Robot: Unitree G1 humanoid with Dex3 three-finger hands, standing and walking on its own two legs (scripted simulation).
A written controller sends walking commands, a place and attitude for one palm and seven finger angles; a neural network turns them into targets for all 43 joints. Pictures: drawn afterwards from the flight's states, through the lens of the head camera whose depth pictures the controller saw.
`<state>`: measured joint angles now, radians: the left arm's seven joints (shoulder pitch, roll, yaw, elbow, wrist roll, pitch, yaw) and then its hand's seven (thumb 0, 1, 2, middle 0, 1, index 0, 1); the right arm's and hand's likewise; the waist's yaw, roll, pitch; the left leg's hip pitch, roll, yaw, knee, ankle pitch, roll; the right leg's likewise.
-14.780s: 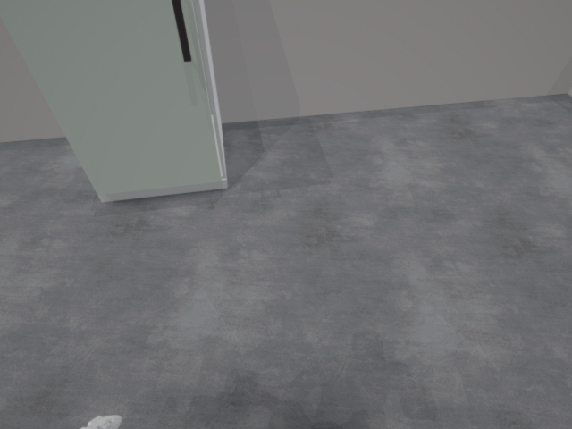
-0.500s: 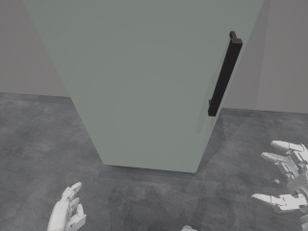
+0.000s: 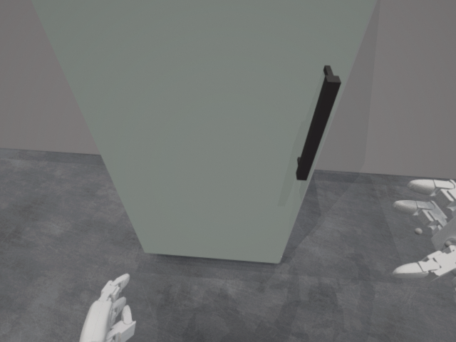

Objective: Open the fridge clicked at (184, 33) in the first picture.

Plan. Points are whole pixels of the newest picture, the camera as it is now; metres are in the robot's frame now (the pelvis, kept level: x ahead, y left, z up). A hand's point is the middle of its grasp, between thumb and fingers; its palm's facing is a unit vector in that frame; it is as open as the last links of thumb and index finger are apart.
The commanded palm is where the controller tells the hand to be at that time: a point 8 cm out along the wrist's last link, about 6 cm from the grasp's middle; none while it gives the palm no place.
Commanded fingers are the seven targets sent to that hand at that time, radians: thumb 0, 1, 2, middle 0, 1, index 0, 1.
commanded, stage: raise the hand to about handle height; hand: right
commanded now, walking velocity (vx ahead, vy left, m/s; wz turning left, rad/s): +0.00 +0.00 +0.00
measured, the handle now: (313, 129) +0.53 -0.17 +0.10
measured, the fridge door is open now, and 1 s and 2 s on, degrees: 0 0 0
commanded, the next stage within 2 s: move the hooked fingers beside the handle in 0.48 s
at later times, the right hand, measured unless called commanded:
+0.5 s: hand (402, 227) +0.28 -0.25 +0.11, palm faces +0.09 +1.00 -0.03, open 13.9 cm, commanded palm +0.25 -0.30 +0.12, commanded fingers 0.00 0.50 -0.30 0.30 1.20 0.30 1.20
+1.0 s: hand (383, 200) +0.33 -0.24 +0.11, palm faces +0.06 +1.00 -0.01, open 13.9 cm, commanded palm +0.30 -0.30 +0.11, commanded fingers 0.00 0.50 -0.30 0.30 1.20 0.30 1.20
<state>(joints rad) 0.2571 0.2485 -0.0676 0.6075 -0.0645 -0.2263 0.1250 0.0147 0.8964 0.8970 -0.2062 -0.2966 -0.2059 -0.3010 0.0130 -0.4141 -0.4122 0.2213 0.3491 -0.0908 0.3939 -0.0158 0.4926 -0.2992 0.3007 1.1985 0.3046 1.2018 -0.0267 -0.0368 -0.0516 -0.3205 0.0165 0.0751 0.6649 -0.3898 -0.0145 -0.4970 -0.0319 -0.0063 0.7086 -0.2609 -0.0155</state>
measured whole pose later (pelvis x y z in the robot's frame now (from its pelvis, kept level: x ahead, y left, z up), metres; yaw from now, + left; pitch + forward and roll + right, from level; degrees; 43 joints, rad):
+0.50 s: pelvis +0.00 +0.02 +0.00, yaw +1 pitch +3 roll +1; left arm 0.26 0.26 -0.05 0.61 -0.07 -0.22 0.12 0.02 0.90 0.90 -0.20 -0.30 -0.20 -0.30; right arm 0.01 -0.40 -0.42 0.27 0.36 -0.10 0.41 -0.02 0.50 -0.30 0.30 1.20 0.31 1.20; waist -0.02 -0.04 -0.06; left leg -0.31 0.00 0.07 0.65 -0.39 0.00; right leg -0.47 -0.05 -0.01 0.68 -0.25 0.01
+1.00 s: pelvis +0.01 +0.01 +0.00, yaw +1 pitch +4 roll +1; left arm 0.27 0.26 -0.04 0.62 -0.07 -0.18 0.12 0.01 0.90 0.90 -0.20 -0.30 -0.20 -0.30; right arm -0.18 -0.40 -0.39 0.43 0.31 -0.12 0.38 -0.02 0.50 -0.30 0.30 1.20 0.30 1.20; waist 0.00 -0.03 -0.06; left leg -0.34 0.00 0.06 0.67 -0.40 0.00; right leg -0.50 -0.05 -0.02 0.69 -0.26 0.00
